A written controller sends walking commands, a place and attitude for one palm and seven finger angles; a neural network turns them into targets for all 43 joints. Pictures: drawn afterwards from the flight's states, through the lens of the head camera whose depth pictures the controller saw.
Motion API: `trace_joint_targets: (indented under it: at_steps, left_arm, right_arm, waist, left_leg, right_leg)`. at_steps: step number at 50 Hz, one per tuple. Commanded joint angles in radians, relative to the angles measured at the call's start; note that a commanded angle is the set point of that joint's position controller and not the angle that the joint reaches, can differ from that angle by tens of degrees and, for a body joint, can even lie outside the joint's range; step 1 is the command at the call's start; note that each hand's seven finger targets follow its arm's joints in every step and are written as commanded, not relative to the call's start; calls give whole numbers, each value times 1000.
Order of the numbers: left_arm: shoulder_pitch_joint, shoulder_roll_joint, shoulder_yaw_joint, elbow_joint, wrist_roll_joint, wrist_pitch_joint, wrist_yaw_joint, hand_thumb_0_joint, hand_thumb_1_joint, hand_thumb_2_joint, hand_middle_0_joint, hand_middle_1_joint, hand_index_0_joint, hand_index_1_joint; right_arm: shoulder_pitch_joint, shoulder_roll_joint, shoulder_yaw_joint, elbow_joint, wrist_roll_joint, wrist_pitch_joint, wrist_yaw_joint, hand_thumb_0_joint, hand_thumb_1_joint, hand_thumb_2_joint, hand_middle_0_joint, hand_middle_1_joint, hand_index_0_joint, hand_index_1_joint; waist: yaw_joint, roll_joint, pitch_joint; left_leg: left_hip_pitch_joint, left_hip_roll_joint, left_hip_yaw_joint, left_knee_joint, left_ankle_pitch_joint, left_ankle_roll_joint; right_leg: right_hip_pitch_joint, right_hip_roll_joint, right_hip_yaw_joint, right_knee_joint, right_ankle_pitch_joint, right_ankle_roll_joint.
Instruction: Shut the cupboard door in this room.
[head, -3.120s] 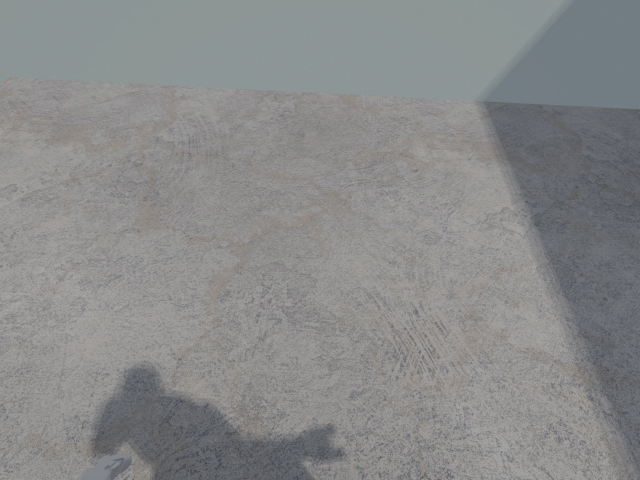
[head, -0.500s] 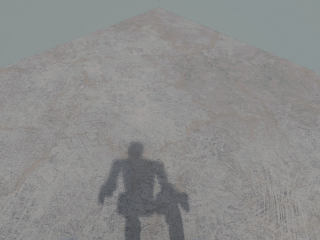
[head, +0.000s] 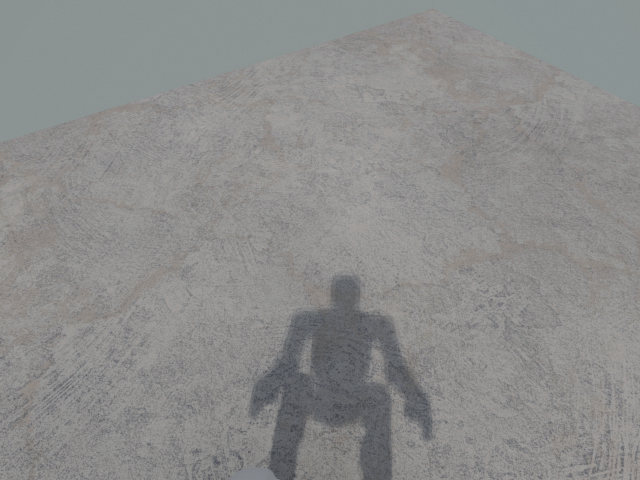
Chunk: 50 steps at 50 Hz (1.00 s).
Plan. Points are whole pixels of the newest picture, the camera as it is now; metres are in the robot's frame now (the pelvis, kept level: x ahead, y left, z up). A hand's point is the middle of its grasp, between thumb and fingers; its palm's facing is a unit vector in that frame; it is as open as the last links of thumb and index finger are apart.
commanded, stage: turn or walk to find it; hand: left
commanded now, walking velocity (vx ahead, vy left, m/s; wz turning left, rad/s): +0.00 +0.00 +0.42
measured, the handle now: out of the picture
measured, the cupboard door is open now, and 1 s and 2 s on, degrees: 81 81 81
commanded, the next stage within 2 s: none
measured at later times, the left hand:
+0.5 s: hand out of the picture +0.02 +0.28 -0.16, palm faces +0.22 -0.94 -0.24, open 7.4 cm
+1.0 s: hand out of the picture -0.07 +0.19 -0.15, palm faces +0.42 -0.87 -0.26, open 7.4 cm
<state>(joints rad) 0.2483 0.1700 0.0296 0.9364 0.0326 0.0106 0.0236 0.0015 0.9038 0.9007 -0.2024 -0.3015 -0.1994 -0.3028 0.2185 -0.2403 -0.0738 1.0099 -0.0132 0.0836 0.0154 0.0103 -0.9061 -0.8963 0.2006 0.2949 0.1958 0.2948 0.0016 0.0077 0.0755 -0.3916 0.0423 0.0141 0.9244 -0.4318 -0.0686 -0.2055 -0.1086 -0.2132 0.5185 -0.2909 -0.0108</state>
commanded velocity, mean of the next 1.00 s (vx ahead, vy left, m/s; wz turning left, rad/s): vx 0.00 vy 0.00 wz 0.42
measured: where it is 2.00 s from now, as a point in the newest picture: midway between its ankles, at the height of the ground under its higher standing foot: outside the picture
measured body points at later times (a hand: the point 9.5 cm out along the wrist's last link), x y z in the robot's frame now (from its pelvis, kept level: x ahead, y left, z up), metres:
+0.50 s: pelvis -0.03 +0.06 +0.01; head -0.01 +0.08 +0.45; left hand +0.01 +0.33 -0.14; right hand +0.08 -0.17 -0.13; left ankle -0.02 +0.13 -0.74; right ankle -0.01 -0.11 -0.67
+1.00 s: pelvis -0.06 +0.00 +0.00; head -0.03 -0.02 +0.45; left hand -0.09 +0.24 -0.13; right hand +0.06 -0.24 -0.16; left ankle -0.14 +0.13 -0.65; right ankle -0.02 -0.09 -0.74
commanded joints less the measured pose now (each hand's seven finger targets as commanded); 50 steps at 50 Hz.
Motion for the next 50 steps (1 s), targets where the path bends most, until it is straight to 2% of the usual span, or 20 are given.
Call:
trace_joint_targets:
  at_steps: [1,3,4,5,6,7,8,10,14,25,29,33,34,35,36,37,38,41,44,50]
  left_arm:
    - [58,243,70,-36,3,-10,11,0,900,900,-200,-300,-200,-300]
    - [35,241,73,-30,-3,-5,10,0,900,900,-200,-300,-200,-300]
    - [22,227,70,-33,-11,0,7,0,900,900,-200,-300,-200,-300]
    - [42,178,64,-53,-20,9,4,0,900,900,-200,-300,-200,-300]
    - [12,118,43,-90,-19,15,1,0,900,900,-200,-300,-200,-300]
    - [-24,147,45,-90,-13,26,5,0,900,900,-200,-300,-200,-300]
    - [-53,136,48,-72,-9,35,7,0,900,900,-200,-300,-200,-300]
    - [-47,153,58,-48,-9,31,-7,0,900,900,-200,-300,-200,-300]
    - [2,152,58,-16,-12,25,-12,0,900,900,-200,-300,-200,-300]
    - [-111,137,53,-70,-17,30,0,0,900,900,-200,-300,-200,-300]
    - [-111,122,48,-84,-21,27,4,0,900,900,-200,-300,-200,-300]
    - [-30,118,49,-72,-29,16,9,0,900,900,-200,-300,-200,-300]
    - [5,130,51,-66,-27,10,12,0,900,900,-200,-300,-200,-300]
    - [32,169,58,-62,-20,1,16,0,900,900,-200,-300,-200,-300]
    - [40,255,76,-70,-5,-6,23,0,900,900,-200,-300,-200,-300]
    - [10,274,71,-93,-11,0,22,0,900,900,-200,-300,-200,-300]
    - [-54,236,67,-111,-16,0,24,0,900,900,-200,-300,-200,-300]
    - [-141,163,44,-119,-20,-14,16,0,900,900,-200,-300,-200,-300]
    - [-73,154,42,-94,-18,-23,15,0,900,900,-200,-300,-200,-300]
    - [25,195,56,-52,-4,-20,15,0,900,900,-200,-300,-200,-300]
  right_arm:
    - [-56,-33,-1,-101,5,-43,-5,0,-900,-900,200,300,200,300]
    - [-8,-48,-1,-91,4,-52,-8,0,-900,-900,200,300,200,300]
    - [37,-70,-7,-81,3,-60,-5,0,-900,-900,200,300,200,300]
    - [72,-160,-24,-81,-5,-72,-8,0,-900,-900,200,300,200,300]
    - [109,-240,-41,-80,-3,-72,-16,0,-900,-900,200,300,200,300]
    - [111,-241,-43,-70,-8,-63,-19,0,-900,-900,200,300,200,300]
    - [78,-202,-32,-71,-10,-70,-31,0,-900,-900,200,300,200,300]
    - [-1,-160,-17,-101,-8,-73,-40,0,-900,-900,200,300,200,300]
    - [2,-144,-10,-107,1,-88,-43,0,-900,-900,200,300,200,300]
    - [69,-145,-23,-96,-10,-76,-39,0,-900,-900,200,300,200,300]
    - [64,-146,-26,-97,-15,-68,-36,0,-900,-900,200,300,200,300]
    - [41,-149,-32,-103,-13,-62,-29,0,-900,-900,200,300,200,300]
    - [25,-139,-32,-105,-7,-61,-26,0,-900,-900,200,300,200,300]
    - [35,-102,-28,-109,0,-60,-20,0,-900,-900,200,300,200,300]
    - [51,-40,-21,-130,6,-60,-18,0,-900,-900,200,300,200,300]
    - [33,-83,-34,-136,-9,-54,-22,0,-900,-900,200,300,200,300]
    - [40,-98,-40,-121,-15,-40,-15,0,-900,-900,200,300,200,300]
    - [102,-71,-39,-65,-15,-23,-1,0,-900,-900,200,300,200,300]
    - [97,-62,-34,-59,-11,-23,1,0,-900,-900,200,300,200,300]
    - [-19,-55,-20,-87,-8,-23,-3,0,-900,-900,200,300,200,300]
  waist:
    - [38,-223,-93]
    - [2,-201,-114]
    - [-26,-118,-137]
    - [-41,123,-174]
    - [-59,338,-154]
    - [-70,207,-149]
    - [-60,238,-108]
    - [-31,168,-74]
    - [-10,98,-113]
    - [-43,106,-75]
    - [-38,112,-85]
    - [-1,105,-123]
    - [21,81,-125]
    - [29,-12,-140]
    - [34,-277,-130]
    - [37,-276,-95]
    - [4,-190,-67]
    - [-55,-132,-1]
    - [-33,-136,-25]
    - [22,-172,-26]
  left_leg:
    - [15,-19,72,-189,-16,15]
    - [130,-22,85,-353,110,27]
    - [244,-6,64,-492,247,36]
    - [377,165,-165,-571,432,100]
    - [398,357,-389,-598,773,212]
    - [316,382,-332,-587,685,272]
    - [267,305,-304,-617,630,237]
    - [257,234,-242,-606,596,207]
    - [325,175,-179,-597,716,197]
    - [271,185,-357,-634,499,248]
    - [210,183,-418,-628,435,260]
    - [118,128,-415,-583,406,221]
    - [44,98,-394,-545,353,190]
    - [-64,36,-330,-463,228,136]
    - [-242,-100,-150,-238,0,62]
    - [-213,-121,-96,-17,-117,45]
    - [-174,-84,-126,122,-65,47]
    - [-158,-48,-81,274,83,24]
    - [-183,-30,-56,284,121,1]
    - [-144,4,-16,92,14,-13]
  right_leg:
    - [110,-247,169,-90,513,-122]
    - [60,-232,127,-25,453,-75]
    - [-1,-205,80,68,373,-28]
    - [-181,-105,26,253,84,39]
    - [-361,-5,54,439,-367,93]
    - [-313,-16,140,551,-356,72]
    - [-338,-25,184,577,-284,74]
    - [-361,-20,198,633,-152,79]
    - [-344,-3,192,624,-65,100]
    - [-291,27,216,428,-125,103]
    - [-203,54,220,308,-151,80]
    - [-12,90,200,62,-40,59]
    - [90,78,202,-68,48,56]
    - [210,-8,278,-189,52,32]
    - [277,-257,551,-286,-54,-62]
    - [103,-375,604,-311,0,-138]
    - [-8,-326,511,-323,-49,-147]
    - [-64,-175,309,-279,64,-82]
    - [18,-167,238,-249,167,-81]
    - [80,-231,234,-212,263,-125]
